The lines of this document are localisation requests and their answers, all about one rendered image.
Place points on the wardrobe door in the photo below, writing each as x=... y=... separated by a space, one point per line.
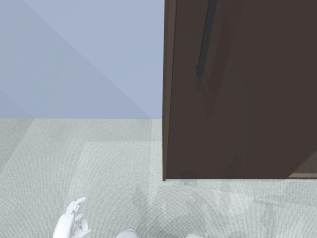
x=309 y=165
x=253 y=112

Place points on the robot left hand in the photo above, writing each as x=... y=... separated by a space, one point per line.
x=68 y=223

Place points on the handle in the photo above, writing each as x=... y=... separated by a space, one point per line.
x=211 y=8

